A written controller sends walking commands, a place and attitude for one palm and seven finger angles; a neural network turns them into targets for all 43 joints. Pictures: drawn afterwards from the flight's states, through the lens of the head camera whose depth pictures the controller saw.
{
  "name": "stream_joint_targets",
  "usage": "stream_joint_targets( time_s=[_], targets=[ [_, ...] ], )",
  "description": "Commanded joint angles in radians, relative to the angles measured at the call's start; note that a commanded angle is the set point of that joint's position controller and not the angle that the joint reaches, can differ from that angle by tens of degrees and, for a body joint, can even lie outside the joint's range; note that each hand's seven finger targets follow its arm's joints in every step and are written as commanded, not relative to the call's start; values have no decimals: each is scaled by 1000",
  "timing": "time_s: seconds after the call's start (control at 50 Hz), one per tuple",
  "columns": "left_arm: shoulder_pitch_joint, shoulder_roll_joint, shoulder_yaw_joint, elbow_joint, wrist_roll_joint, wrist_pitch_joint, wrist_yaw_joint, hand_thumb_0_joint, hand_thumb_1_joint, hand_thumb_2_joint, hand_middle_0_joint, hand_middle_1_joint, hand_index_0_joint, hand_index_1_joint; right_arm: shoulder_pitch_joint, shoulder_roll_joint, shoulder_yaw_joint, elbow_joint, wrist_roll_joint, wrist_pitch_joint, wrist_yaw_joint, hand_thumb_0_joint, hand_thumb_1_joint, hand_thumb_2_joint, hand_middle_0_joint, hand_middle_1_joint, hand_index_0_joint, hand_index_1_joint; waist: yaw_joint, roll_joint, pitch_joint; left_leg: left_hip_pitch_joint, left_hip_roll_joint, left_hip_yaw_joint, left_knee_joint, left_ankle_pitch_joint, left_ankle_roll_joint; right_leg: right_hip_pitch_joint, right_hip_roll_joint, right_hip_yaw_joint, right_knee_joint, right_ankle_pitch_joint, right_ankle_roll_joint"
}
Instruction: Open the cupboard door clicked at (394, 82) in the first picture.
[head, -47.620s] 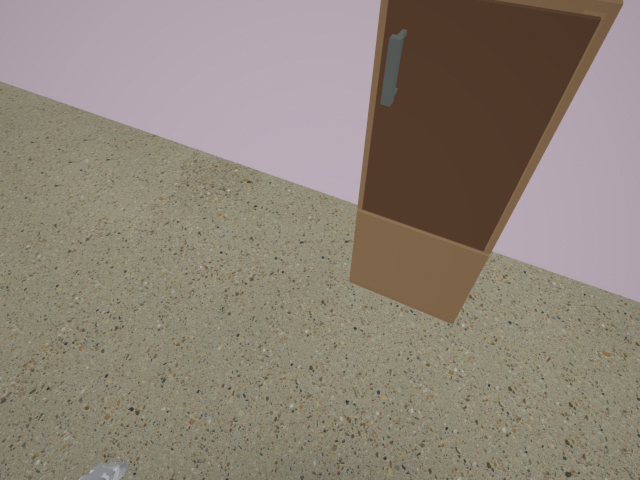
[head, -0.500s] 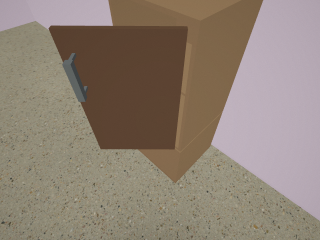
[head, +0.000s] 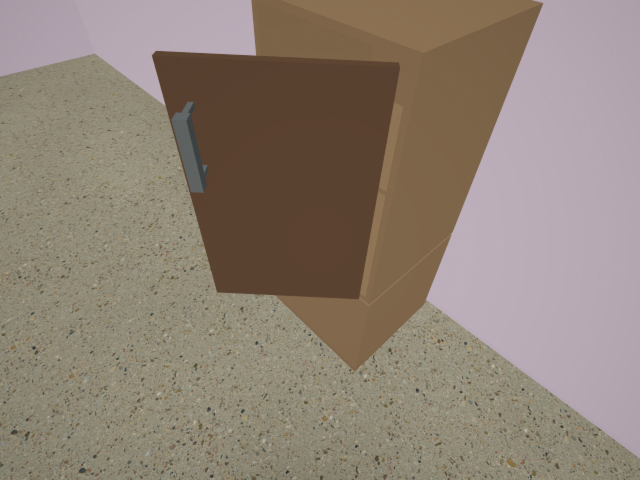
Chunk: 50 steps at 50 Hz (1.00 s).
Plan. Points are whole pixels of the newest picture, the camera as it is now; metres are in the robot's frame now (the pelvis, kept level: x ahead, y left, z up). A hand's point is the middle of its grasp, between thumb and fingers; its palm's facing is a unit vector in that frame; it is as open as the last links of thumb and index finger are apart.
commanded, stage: come to a stop and stand still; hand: left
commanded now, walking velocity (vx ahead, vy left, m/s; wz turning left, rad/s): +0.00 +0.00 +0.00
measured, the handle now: (194, 148) +0.59 +0.25 +0.11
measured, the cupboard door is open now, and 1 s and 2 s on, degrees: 44 44 44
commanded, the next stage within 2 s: look again from close up in 0.24 s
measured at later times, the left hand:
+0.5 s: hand out of the picture -0.02 +0.15 -0.18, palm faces +0.04 -0.99 -0.11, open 7.4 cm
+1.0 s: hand out of the picture +0.04 +0.18 -0.15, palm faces +0.14 -0.97 -0.22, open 7.3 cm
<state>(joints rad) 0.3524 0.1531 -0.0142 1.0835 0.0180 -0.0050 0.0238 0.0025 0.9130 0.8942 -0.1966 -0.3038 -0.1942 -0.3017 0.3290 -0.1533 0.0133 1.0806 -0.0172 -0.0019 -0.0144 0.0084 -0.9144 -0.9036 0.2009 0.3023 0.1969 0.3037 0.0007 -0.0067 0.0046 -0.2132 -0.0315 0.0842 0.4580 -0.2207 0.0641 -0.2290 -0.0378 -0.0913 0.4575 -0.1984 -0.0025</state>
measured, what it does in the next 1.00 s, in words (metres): stands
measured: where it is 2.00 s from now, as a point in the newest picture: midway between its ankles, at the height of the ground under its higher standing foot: outside the picture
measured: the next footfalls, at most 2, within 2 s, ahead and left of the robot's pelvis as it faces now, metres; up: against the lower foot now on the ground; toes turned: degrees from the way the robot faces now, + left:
none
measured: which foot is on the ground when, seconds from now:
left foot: down 0.00-1.00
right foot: down 0.00-1.00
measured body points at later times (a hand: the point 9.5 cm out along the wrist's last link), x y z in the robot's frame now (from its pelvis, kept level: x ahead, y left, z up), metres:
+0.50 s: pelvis +0.00 +0.01 +0.00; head +0.00 +0.02 +0.45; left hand -0.02 +0.20 -0.17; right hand -0.01 -0.20 -0.16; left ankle +0.02 +0.08 -0.74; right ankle +0.03 -0.12 -0.74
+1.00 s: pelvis +0.01 +0.01 +0.00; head +0.01 +0.01 +0.45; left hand +0.03 +0.24 -0.13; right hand +0.01 -0.21 -0.15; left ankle +0.02 +0.08 -0.74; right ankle +0.03 -0.12 -0.74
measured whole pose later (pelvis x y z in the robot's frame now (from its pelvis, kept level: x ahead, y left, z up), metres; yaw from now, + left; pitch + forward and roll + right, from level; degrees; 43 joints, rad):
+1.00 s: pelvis +0.01 +0.01 +0.00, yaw -1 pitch -1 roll +0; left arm 0.51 0.16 0.00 0.60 -0.06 0.12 0.10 0.05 0.96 0.89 -0.20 -0.31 -0.20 -0.31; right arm 0.38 -0.15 0.04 1.00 0.02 -0.11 -0.06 0.03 -0.94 -0.90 0.20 0.30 0.20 0.30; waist 0.00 -0.02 0.02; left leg -0.21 -0.04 0.10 0.47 -0.25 0.07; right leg -0.25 -0.05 -0.07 0.50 -0.24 -0.01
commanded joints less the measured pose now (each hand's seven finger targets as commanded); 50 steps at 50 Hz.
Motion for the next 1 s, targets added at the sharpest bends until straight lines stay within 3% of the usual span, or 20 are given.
stream_joint_targets(
  time_s=[0.0, 0.34, 0.88, 0.9, 0.92, 0.94, 0.96, 0.98],
  targets=[
    [46, 69, 11, -29, -3, -19, 10, 0, 900, 900, -200, -300, -200, -300, 39, -100, -20, -27, 2, -24, -7, 0, -900, -900, 200, 300, 200, 300, -2, 11, 95, -133, 132, -181, -186, -192, -12, 8, -70, 114, -92, -109, -33],
    [86, 21, 9, 11, -2, -22, 17, 0, 900, 900, -200, -300, -200, -300, 54, -54, -20, 18, 7, -31, -13, 0, -900, -900, 200, 300, 200, 300, 3, 3, 92, -106, 136, -171, -189, -127, -14, 23, -75, 104, -81, -14, -29],
    [64, 22, 13, 1, -2, -21, 19, 0, 900, 900, -200, -300, -200, -300, 45, -50, -17, 34, 7, -33, -16, 0, -900, -900, 200, 300, 200, 300, 4, -2, 94, -66, 139, -156, -196, -37, -18, 46, -77, 105, -94, 39, -26],
    [99, 83, 7, 37, 10, -25, 53, 0, 900, 900, -200, -300, -200, -300, -78, -108, -18, -48, 17, -35, -7, 0, -900, -900, 200, 300, 200, 300, 43, 18, 140, -101, 144, -93, -20, 23, -52, -28, -101, 119, -83, 82, -28],
    [-645, 285, 96, -1581, -205, -237, 52, 0, 877, 890, -202, -315, -202, -315, -46, -283, -33, -443, 49, -178, -51, 0, -900, -900, 200, 300, 200, 300, -126, 225, -391, 215, 41, -117, -97, 23, -70, 51, 19, 35, 10, 37, -20],
    [-285, 234, 88, -1362, -131, -183, 111, 0, 853, 880, -203, -330, -203, -330, -122, -203, 5, -375, 63, -283, -75, 0, -900, -900, 200, 300, 200, 300, -24, 277, -381, 165, 93, -145, -146, -65, -89, 1, 36, 20, 103, -91, -46],
    [0, 51, -13, -1181, -137, -44, 151, 0, 830, 870, -205, -345, -205, -345, -122, -147, -10, -376, 80, -317, -70, 0, -900, -900, 200, 300, 200, 300, -35, 197, -159, -16, 99, -198, -193, -198, -117, -113, 40, -11, 140, -161, -33],
    [52, -81, -99, -1132, -168, -4, 146, 0, 807, 860, -207, -360, -207, -360, -84, -159, -16, -349, 91, -331, -68, 0, -900, -900, 200, 300, 200, 300, -46, 100, -31, -95, 77, -185, -157, -245, -84, -145, 40, -9, 112, -131, -26]
  ],
)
